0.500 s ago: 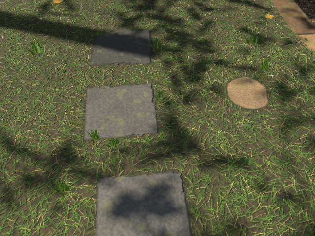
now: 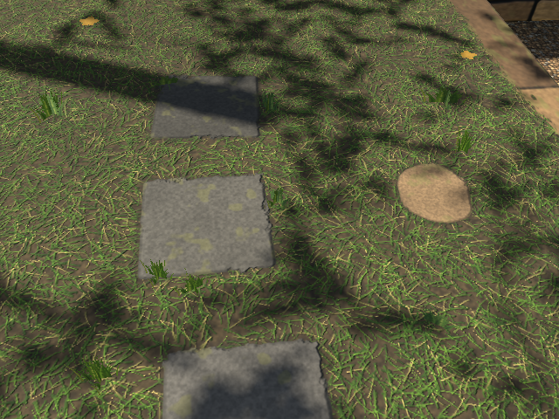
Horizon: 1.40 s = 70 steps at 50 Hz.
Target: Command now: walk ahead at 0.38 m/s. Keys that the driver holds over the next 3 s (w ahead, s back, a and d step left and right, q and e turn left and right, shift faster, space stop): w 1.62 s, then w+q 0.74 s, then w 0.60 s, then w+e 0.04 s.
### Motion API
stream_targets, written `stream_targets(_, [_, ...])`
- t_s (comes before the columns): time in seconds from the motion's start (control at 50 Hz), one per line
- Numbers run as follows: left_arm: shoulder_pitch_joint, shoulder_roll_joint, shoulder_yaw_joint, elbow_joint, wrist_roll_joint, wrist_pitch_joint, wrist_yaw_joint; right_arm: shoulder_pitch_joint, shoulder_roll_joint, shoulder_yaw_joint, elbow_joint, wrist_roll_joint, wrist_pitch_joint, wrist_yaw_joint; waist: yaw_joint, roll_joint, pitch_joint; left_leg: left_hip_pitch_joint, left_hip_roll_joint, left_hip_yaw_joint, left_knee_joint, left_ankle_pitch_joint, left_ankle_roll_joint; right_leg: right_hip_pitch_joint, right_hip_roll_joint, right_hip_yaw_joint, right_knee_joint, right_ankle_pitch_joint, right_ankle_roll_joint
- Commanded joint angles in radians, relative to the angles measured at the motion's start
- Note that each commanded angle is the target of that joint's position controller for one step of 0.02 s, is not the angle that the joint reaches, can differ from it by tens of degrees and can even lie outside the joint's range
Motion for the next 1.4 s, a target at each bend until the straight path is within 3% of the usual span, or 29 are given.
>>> stream_targets(0.02, [-0.133,0.061,0.004,-0.128,-0.011,-0.061,-0.019,0.190,-0.113,-0.011,0.010,-0.015,-0.009,0.008,-0.045,0.118,0.129,0.346,0.372,-0.568,-0.381,0.109,0.199,-0.609,-0.044,0.038,0.396,0.084,-0.055])
stream_targets(0.06, [-0.177,0.101,0.027,-0.139,0.008,-0.063,-0.024,0.146,-0.081,0.008,-0.003,-0.015,0.007,0.013,-0.022,0.078,0.136,0.324,0.289,-0.356,-0.401,0.295,0.138,-0.596,-0.098,-0.006,0.297,0.204,-0.060])
stream_targets(0.1, [-0.197,0.072,0.028,-0.145,0.009,-0.049,-0.037,0.191,-0.061,0.018,0.007,-0.020,0.027,0.004,-0.022,0.112,0.120,0.305,0.242,-0.246,-0.410,0.414,0.114,-0.558,-0.104,-0.052,0.234,0.246,-0.040])
stream_targets(0.18, [-0.410,0.018,0.000,-0.233,0.016,-0.036,-0.045,0.168,-0.127,0.016,-0.025,-0.028,0.038,-0.024,-0.040,0.096,0.177,0.150,0.211,-0.152,-0.471,0.424,0.123,-0.480,-0.079,-0.104,-0.091,0.390,0.007])
stream_targets(0.28, [-0.543,0.075,0.000,-0.298,0.006,-0.037,-0.062,0.204,-0.175,-0.004,-0.024,-0.002,0.030,-0.031,-0.039,0.128,0.197,0.189,0.260,-0.125,-0.493,0.435,0.118,-0.353,-0.036,-0.111,-0.329,0.473,-0.020])
stream_targets(0.32, [-0.510,0.112,0.015,-0.302,0.008,-0.044,-0.068,0.185,-0.187,-0.011,-0.029,-0.007,0.036,-0.030,0.005,0.138,0.146,0.277,0.279,-0.104,-0.398,0.672,0.094,-0.279,-0.009,-0.115,-0.365,0.441,-0.055])
stream_targets(0.36, [-0.293,0.177,0.051,-0.244,0.006,-0.043,-0.062,0.157,-0.198,-0.016,-0.039,-0.023,0.053,-0.027,0.123,0.173,-0.014,0.289,0.250,-0.059,-0.119,1.020,0.061,0.001,0.059,-0.153,-0.342,0.390,-0.099])
stream_targets(0.38, [-0.115,0.222,0.073,-0.194,0.004,-0.036,-0.053,0.135,-0.189,-0.010,-0.056,-0.028,0.056,-0.023,0.205,0.164,-0.116,0.135,0.210,-0.040,0.121,0.949,0.028,0.270,0.010,-0.095,-0.335,0.387,-0.135])
stream_targets(0.4, [0.039,0.330,0.097,-0.166,0.036,-0.030,-0.045,0.239,-0.070,0.023,-0.078,-0.035,0.044,-0.009,0.174,-0.074,-0.305,-0.229,0.063,-0.019,0.552,0.477,-0.027,0.665,-0.276,0.341,-0.377,0.217,-0.279])
stream_targets(0.42, [0.041,0.285,0.079,-0.154,0.040,-0.029,-0.051,0.269,-0.021,0.039,-0.059,-0.008,0.013,0.001,0.147,-0.212,-0.434,-0.385,-0.043,-0.161,0.797,-0.160,-0.033,0.736,-0.408,0.759,-0.618,0.073,-0.351])
stream_targets(0.44, [-0.065,0.217,0.057,-0.162,0.030,-0.034,-0.055,0.158,-0.119,0.012,-0.097,0.021,-0.010,0.004,0.129,-0.157,-0.249,-0.489,0.026,-0.198,0.872,-0.128,-0.004,0.587,-0.361,0.664,-0.657,0.035,-0.282])
stream_targets(0.46, [-0.170,0.168,0.043,-0.184,0.027,-0.037,-0.056,0.053,-0.158,0.004,-0.131,0.033,-0.018,0.000,0.100,-0.075,-0.120,-0.494,0.082,-0.159,0.847,-0.040,0.012,0.404,-0.328,0.485,-0.670,0.117,-0.239])
stream_targets(0.48, [-0.247,0.141,0.032,-0.193,0.033,-0.043,-0.063,0.009,-0.157,-0.002,-0.138,0.023,-0.015,-0.010,0.058,0.016,-0.048,-0.441,0.130,-0.139,0.780,0.041,0.013,0.231,-0.289,0.352,-0.699,0.244,-0.215])
stream_targets(0.52, [-0.291,0.106,0.022,-0.182,0.047,-0.051,-0.072,0.055,-0.123,-0.013,-0.125,0.003,0.018,-0.021,-0.012,-0.019,-0.015,-0.315,0.182,-0.141,0.679,0.102,0.014,0.061,-0.215,0.196,-0.753,0.312,-0.190])
stream_targets(0.58, [-0.238,0.130,0.025,-0.145,0.044,-0.057,-0.062,0.029,-0.110,-0.020,-0.140,-0.003,0.044,-0.027,-0.029,-0.026,0.042,-0.340,0.197,-0.116,0.585,0.150,-0.005,-0.012,-0.191,0.110,-0.815,0.357,-0.215])
stream_targets(0.72, [-0.099,0.183,0.032,-0.112,0.033,-0.039,-0.021,-0.277,-0.109,-0.022,-0.234,-0.014,0.027,-0.011,0.051,-0.006,0.087,-0.471,0.168,-0.071,0.145,0.487,-0.040,0.116,-0.168,0.021,-0.832,0.426,-0.175])
stream_targets(0.84, [0.008,0.197,0.039,-0.067,0.022,-0.013,-0.014,-0.442,-0.111,-0.008,-0.299,0.000,0.014,0.025,0.099,-0.008,0.122,-0.499,0.128,-0.054,-0.029,0.419,-0.022,0.313,-0.231,0.018,-0.755,0.452,-0.164])
stream_targets(0.9, [-0.019,0.218,0.048,-0.071,0.021,0.002,-0.010,-0.388,-0.150,-0.020,-0.304,0.002,0.004,0.037,0.045,-0.040,0.077,-0.376,0.087,-0.028,-0.070,0.304,0.019,0.370,-0.255,0.017,-0.653,0.667,-0.137])
stream_targets(0.94, [-0.059,0.200,0.039,-0.087,0.029,0.010,-0.011,-0.117,-0.231,-0.062,-0.226,-0.001,0.002,0.029,-0.092,-0.040,-0.094,0.015,0.038,0.009,-0.079,0.314,0.074,0.284,-0.173,-0.052,-0.338,0.922,-0.090])
stream_targets(0.96, [-0.046,0.162,0.020,-0.116,0.049,0.007,-0.012,0.075,-0.319,-0.084,-0.191,-0.015,0.007,0.017,-0.144,0.089,-0.259,0.342,0.249,-0.238,-0.060,0.318,0.146,0.055,-0.103,-0.102,0.005,0.622,-0.051])
stream_targets(0.98, [0.087,0.016,-0.018,-0.109,0.036,-0.018,-0.026,0.117,-0.360,-0.090,-0.166,-0.022,0.010,0.028,-0.063,0.360,-0.383,0.646,0.445,-0.728,-0.202,0.113,0.297,-0.331,0.084,-0.043,0.315,-0.081,0.000])
stream_targets(1.0, [0.012,0.139,0.008,-0.103,0.009,-0.042,-0.029,0.090,-0.254,-0.061,-0.175,-0.016,0.008,0.029,-0.096,0.240,-0.330,0.606,0.412,-0.748,-0.263,0.034,0.249,-0.438,0.028,0.078,0.421,-0.110,-0.023])
stream_targets(1.02, [-0.090,0.191,0.022,-0.138,-0.010,-0.055,-0.031,-0.005,-0.214,-0.048,-0.194,-0.013,0.007,0.025,-0.081,0.189,-0.187,0.470,0.383,-0.587,-0.275,0.104,0.202,-0.491,-0.022,0.051,0.422,-0.017,-0.038])
stream_targets(1.04, [-0.140,0.187,0.023,-0.148,-0.004,-0.057,-0.023,-0.094,-0.196,-0.039,-0.214,-0.017,0.007,0.026,-0.047,0.090,-0.114,0.317,0.349,-0.469,-0.302,0.228,0.183,-0.447,-0.076,0.023,0.377,0.079,-0.035])
stream_targets(1.06, [-0.163,0.177,0.030,-0.150,0.013,-0.051,-0.017,-0.139,-0.172,-0.032,-0.219,-0.023,0.007,0.029,-0.019,0.066,-0.058,0.197,0.312,-0.382,-0.334,0.308,0.175,-0.406,-0.106,0.015,0.318,0.133,-0.028])
stream_targets(1.1, [-0.120,0.133,0.032,-0.141,0.018,-0.024,-0.017,-0.145,-0.145,-0.025,-0.205,-0.032,0.003,0.034,0.026,0.100,-0.038,0.096,0.268,-0.292,-0.392,0.353,0.172,-0.315,-0.137,0.015,0.252,0.184,-0.021])
stream_targets(1.18, [-0.205,0.120,0.036,-0.174,0.030,0.000,-0.011,-0.085,-0.192,-0.037,-0.170,-0.027,0.002,0.016,0.028,0.081,0.029,0.065,0.258,-0.202,-0.450,0.436,0.189,-0.407,-0.152,-0.004,0.101,0.301,0.015])
stream_targets(1.3, [-0.418,0.093,0.026,-0.234,0.029,-0.013,-0.027,0.000,-0.206,-0.036,-0.137,-0.015,0.018,-0.006,-0.032,0.090,0.074,0.106,0.215,-0.102,-0.471,0.402,0.143,-0.400,-0.105,-0.054,-0.248,0.563,0.026])
stream_targets(1.4, [-0.535,0.102,0.020,-0.285,0.018,-0.024,-0.053,0.069,-0.217,-0.044,-0.094,-0.006,0.038,-0.013,-0.058,0.098,0.113,0.259,0.280,-0.108,-0.412,0.410,0.135,-0.427,-0.081,-0.055,-0.371,0.500,-0.002])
